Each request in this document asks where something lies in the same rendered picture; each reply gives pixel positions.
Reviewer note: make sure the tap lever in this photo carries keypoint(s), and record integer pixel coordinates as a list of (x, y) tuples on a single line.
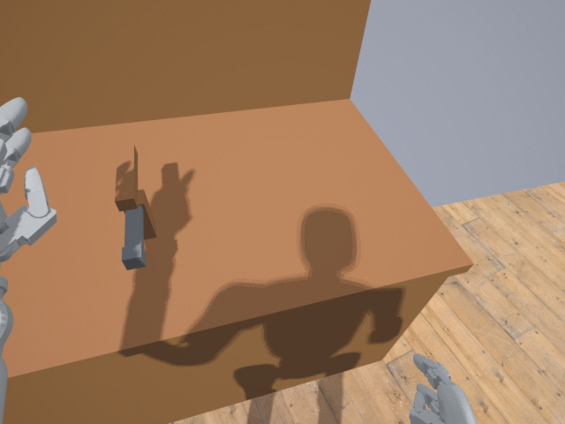
[(133, 254)]

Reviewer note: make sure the robot right hand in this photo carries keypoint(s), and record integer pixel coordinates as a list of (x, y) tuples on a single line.
[(448, 406)]

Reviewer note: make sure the robot left hand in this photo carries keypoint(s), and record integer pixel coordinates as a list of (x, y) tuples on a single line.
[(27, 224)]

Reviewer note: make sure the counter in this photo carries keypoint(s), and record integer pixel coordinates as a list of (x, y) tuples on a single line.
[(284, 243)]

